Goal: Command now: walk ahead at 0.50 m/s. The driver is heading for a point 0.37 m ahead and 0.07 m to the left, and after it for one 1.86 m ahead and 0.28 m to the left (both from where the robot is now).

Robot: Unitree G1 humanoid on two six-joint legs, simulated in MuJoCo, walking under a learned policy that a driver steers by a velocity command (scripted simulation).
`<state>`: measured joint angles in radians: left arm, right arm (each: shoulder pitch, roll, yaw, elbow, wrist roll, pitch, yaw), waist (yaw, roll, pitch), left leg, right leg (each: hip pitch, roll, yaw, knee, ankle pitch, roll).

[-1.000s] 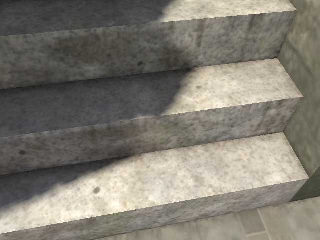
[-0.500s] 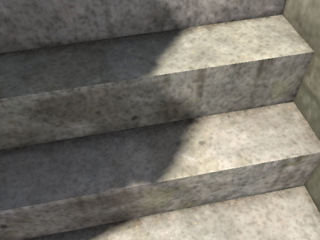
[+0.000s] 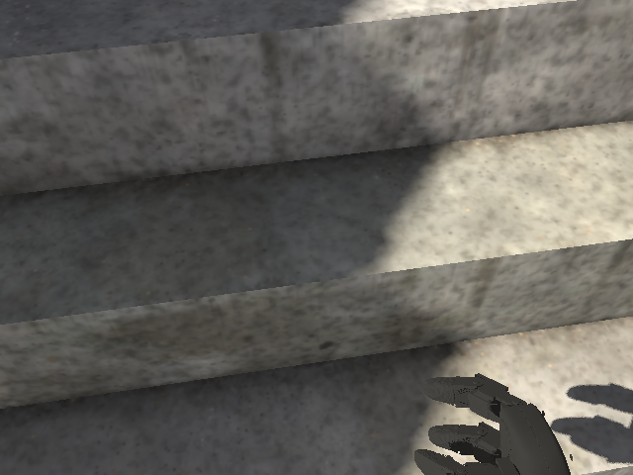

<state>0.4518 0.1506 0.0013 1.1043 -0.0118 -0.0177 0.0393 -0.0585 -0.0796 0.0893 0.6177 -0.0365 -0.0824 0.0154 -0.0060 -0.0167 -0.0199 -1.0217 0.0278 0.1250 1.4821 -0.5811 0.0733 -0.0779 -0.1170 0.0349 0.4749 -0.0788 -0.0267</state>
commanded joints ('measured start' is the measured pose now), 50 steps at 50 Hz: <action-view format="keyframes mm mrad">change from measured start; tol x64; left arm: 1 42 52 33 -49 -8 -109 -86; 50 -363 -3 -65 -75 46 -9 -19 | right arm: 1 651 -357 -153 159 -62 31 -29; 50 381 -55 -51 393 -7 109 -61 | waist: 1 -216 232 -647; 6 98 59 78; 50 -88 -65 -6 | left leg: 1 1141 397 -1283 -1115 100 276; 6 388 182 -474 -1036 -84 35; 23 962 289 -255 -1321 347 88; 29 1056 281 -32 -1153 2406 114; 33 504 -104 -335 195 475 -24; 50 398 18 -239 -166 515 -75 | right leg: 1 -587 261 422 1269 -69 -79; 22 -1676 78 -27 1627 38 7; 28 -536 174 -366 985 -345 -124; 32 47 -171 778 -48 -330 -361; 50 -307 -37 -42 -188 -120 -133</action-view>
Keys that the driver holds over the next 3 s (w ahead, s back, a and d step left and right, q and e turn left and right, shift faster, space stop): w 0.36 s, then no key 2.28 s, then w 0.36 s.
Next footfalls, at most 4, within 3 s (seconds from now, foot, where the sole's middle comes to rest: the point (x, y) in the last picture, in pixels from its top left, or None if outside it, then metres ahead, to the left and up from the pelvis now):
0.58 right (448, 421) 0.42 -0.16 -0.38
1.10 left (290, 433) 0.41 0.08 -0.38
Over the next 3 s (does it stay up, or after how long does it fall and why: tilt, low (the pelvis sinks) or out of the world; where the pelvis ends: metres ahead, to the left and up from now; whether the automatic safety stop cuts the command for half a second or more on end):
stays up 0.40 -0.04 0.38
